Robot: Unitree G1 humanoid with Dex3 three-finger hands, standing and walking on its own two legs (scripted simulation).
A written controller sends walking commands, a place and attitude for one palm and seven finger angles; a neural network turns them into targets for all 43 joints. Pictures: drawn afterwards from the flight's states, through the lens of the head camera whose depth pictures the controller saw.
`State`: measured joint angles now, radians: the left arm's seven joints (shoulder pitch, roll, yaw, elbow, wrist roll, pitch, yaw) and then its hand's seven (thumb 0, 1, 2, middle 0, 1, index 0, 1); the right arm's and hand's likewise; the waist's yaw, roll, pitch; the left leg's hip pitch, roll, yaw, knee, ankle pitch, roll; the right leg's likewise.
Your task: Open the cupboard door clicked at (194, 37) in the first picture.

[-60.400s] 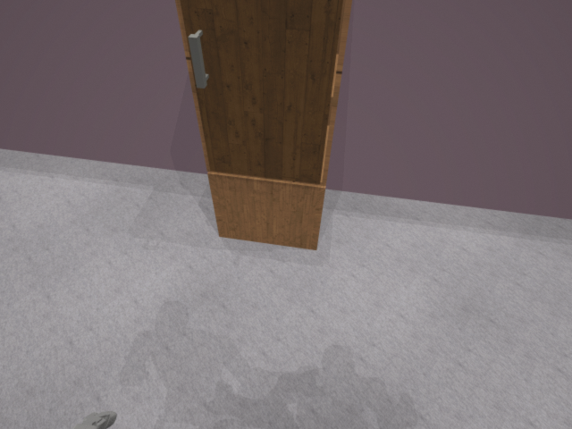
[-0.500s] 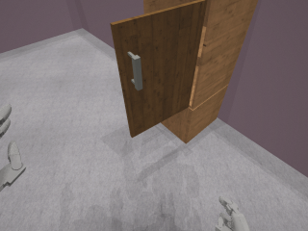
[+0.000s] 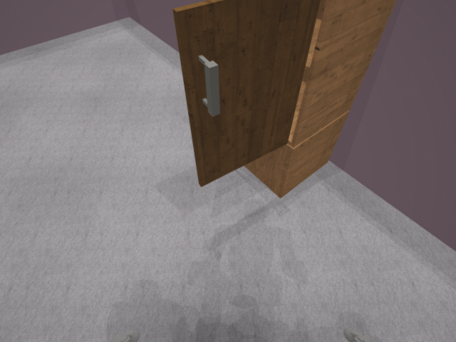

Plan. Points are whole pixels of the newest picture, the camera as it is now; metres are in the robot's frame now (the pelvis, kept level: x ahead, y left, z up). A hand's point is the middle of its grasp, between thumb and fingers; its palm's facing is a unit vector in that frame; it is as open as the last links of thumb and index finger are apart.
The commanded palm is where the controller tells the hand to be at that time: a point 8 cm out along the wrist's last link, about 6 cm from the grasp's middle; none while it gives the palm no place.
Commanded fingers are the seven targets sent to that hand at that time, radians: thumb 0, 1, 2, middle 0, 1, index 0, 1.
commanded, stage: let the arm hang, fingers relaxed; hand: left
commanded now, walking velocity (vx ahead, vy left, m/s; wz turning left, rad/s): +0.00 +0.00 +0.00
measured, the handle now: (208, 86) +0.66 +0.06 +0.08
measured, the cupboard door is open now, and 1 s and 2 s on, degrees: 83 83 83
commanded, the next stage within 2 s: look to check the result in 0.82 s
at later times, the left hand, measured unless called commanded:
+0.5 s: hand out of the picture -0.03 +0.21 -0.16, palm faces +0.03 -0.97 -0.23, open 7.4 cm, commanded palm none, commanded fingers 0.00 0.90 0.90 -0.20 -0.30 -0.20 -0.30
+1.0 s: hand out of the picture -0.01 +0.21 -0.16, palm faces +0.01 -0.97 -0.23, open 7.4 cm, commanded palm none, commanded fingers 0.00 0.90 0.90 -0.20 -0.30 -0.20 -0.30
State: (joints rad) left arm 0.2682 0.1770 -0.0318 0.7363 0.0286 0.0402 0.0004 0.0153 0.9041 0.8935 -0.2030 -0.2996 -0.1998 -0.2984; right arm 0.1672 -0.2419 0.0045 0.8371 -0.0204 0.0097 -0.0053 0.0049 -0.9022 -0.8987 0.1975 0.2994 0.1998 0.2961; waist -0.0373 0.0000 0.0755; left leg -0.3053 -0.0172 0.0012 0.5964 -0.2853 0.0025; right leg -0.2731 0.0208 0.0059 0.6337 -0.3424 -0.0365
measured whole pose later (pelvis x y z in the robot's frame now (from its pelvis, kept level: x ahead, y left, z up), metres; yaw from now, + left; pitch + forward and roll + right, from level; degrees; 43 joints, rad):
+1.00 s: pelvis -0.01 +0.03 +0.02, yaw +0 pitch -2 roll +0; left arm 0.26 0.18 0.01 1.14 0.02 -0.01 0.03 0.01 0.90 0.89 -0.20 -0.30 -0.20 -0.30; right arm 0.22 -0.18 -0.01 1.13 -0.02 0.00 -0.02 0.00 -0.90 -0.90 0.20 0.30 0.20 0.30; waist 0.00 0.02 0.05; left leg -0.21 -0.03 0.01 0.40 -0.15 0.04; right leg -0.17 0.00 0.02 0.42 -0.21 0.01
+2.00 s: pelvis +0.03 +0.02 +0.02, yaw +0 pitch -2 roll +0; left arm 0.13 0.30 0.00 1.13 0.01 -0.02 0.01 0.01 0.90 0.89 -0.21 -0.30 -0.20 -0.30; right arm 0.09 -0.30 0.00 1.14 -0.01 -0.01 -0.01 0.00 -0.90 -0.90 0.20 0.30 0.20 0.30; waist 0.00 0.00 0.06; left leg -0.12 -0.03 0.01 0.31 -0.17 0.03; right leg -0.07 0.00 0.01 0.31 -0.21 0.00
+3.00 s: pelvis +0.03 +0.02 +0.02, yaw +0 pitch -2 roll +0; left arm 0.12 0.31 0.00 1.13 0.01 -0.02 0.01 0.01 0.90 0.89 -0.21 -0.30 -0.20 -0.30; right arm 0.09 -0.31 0.00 1.14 -0.01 -0.01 -0.01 0.00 -0.90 -0.90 0.20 0.30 0.20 0.30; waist 0.00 -0.01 0.06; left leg -0.10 -0.03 0.01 0.29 -0.17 0.03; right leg -0.05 0.00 0.02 0.29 -0.21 0.00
